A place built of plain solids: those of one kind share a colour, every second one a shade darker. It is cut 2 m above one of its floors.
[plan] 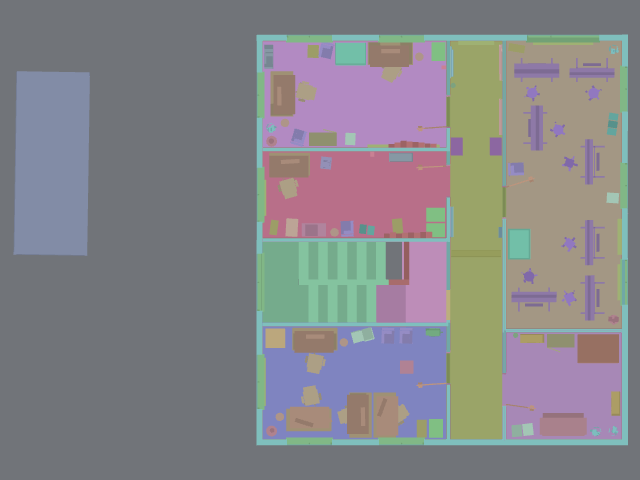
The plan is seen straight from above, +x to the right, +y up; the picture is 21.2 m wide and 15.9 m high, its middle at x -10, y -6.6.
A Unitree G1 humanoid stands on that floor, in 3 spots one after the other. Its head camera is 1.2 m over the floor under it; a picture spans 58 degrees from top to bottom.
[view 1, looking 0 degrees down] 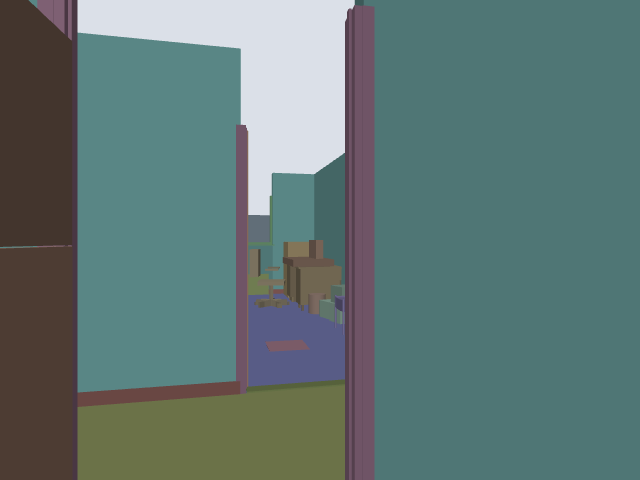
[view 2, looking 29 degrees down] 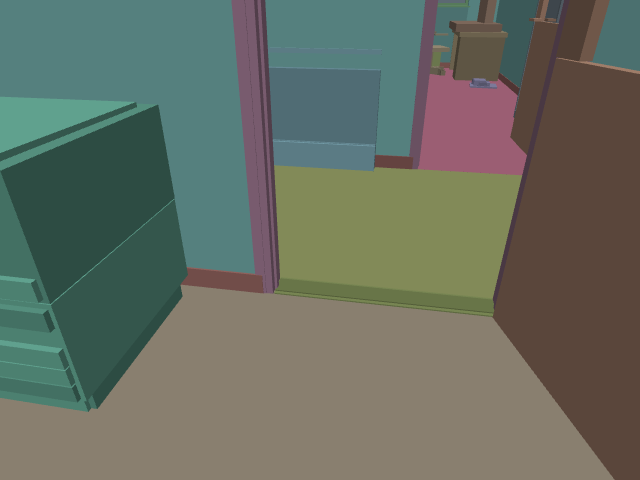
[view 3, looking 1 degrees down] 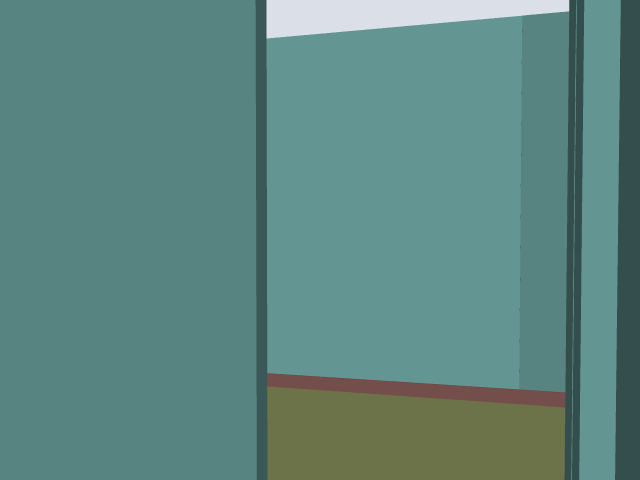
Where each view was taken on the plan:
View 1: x -2.25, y -11.55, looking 167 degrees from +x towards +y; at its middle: wall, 9.30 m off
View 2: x -2.25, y -5.35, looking -170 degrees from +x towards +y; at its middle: raised_floor_gallery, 2.48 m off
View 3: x -7.19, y -8.74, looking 11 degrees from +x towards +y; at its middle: wall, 3.29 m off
